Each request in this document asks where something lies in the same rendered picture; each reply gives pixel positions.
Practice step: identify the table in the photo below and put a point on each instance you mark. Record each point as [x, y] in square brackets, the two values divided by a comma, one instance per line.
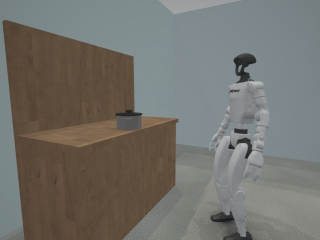
[81, 178]

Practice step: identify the right robot upper arm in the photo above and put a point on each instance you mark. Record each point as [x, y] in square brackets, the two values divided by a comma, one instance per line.
[228, 108]

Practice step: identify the robot right foot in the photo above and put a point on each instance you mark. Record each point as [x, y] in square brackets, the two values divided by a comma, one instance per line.
[221, 217]

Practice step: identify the right robot forearm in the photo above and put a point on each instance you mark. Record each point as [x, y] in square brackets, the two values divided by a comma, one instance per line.
[224, 125]

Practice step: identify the right robot hand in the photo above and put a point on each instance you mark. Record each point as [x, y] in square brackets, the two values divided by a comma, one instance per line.
[216, 138]

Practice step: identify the left robot upper arm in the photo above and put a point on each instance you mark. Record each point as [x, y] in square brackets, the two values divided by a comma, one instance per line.
[257, 89]

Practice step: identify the robot right thigh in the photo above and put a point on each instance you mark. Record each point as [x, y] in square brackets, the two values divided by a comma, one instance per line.
[221, 159]

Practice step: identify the left robot hand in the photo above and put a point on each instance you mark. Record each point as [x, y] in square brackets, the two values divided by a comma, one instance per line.
[254, 159]

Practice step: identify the pot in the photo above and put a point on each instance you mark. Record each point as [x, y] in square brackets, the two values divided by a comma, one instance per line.
[129, 122]

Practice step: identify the lid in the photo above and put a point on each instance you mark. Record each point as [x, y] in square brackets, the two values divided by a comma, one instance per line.
[128, 114]

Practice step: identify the left robot forearm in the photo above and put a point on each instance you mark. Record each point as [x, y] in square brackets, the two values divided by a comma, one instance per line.
[260, 132]

